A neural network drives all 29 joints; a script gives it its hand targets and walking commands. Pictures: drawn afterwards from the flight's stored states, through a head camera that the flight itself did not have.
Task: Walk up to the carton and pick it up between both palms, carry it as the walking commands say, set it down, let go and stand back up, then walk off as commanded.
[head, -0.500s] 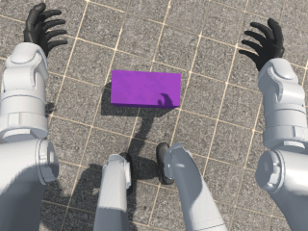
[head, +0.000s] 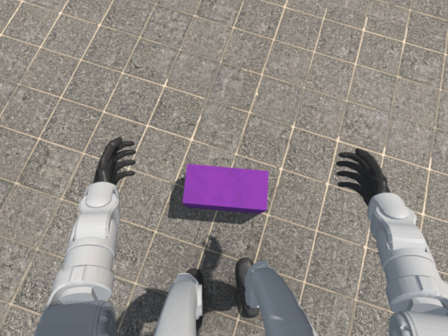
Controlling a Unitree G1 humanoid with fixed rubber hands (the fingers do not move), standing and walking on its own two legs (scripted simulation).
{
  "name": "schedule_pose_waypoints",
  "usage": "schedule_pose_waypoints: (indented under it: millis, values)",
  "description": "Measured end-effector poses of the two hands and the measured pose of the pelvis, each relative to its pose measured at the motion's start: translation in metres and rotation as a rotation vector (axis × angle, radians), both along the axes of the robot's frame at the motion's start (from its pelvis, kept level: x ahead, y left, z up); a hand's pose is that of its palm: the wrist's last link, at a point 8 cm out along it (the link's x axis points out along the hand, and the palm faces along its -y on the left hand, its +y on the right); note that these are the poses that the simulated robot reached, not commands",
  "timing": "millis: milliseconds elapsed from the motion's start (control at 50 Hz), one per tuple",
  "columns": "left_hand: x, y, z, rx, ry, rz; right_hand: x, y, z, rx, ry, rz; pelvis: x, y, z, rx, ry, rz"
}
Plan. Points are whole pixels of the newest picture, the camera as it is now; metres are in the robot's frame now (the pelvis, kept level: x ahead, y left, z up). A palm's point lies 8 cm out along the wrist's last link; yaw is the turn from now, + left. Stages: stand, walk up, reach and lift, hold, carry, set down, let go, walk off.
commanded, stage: let go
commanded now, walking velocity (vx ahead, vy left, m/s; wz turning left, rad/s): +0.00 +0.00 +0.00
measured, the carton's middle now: (225, 190) +0.44 -0.04 -0.63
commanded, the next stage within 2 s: stand in 1.06 s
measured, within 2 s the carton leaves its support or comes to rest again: neither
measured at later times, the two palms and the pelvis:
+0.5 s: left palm (56, 290) +0.23 +0.23 -0.01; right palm (394, 284) +0.18 -0.22 +0.00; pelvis +0.04 +0.01 +0.07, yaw -1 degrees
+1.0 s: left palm (60, 318) +0.19 +0.22 +0.00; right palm (410, 281) +0.18 -0.25 +0.00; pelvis +0.04 -0.01 +0.06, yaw +0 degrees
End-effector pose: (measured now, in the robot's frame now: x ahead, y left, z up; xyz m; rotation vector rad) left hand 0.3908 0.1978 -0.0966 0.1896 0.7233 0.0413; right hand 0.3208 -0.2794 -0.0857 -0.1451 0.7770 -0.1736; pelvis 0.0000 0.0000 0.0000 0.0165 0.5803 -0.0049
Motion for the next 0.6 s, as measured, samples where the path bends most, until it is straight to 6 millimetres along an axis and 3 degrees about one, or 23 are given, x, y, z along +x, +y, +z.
schedule_pose_waypoints:
  millis: [160, 260, 400, 600]
  values:
    - [-0.049, 0.004, 0.034, -0.019, 0.028, 0.012, -0.043, 0.005, 0.048, -0.017, 0.015, 0.040, 0.020, -0.004, 0.031, -0.003, -0.182, -0.009]
    - [-0.076, 0.013, 0.054, -0.002, 0.014, 0.006, -0.072, 0.025, 0.059, 0.001, 0.020, 0.050, 0.031, -0.003, 0.044, -0.010, -0.275, -0.005]
    - [-0.131, 0.028, 0.077, 0.014, 0.033, 0.010, -0.115, 0.052, 0.076, 0.028, 0.008, 0.062, 0.040, 0.005, 0.061, -0.020, -0.419, -0.009]
    - [-0.192, 0.039, 0.094, 0.003, 0.061, 0.019, -0.152, 0.053, 0.089, 0.020, 0.036, 0.078, 0.034, 0.013, 0.071, -0.027, -0.611, -0.014]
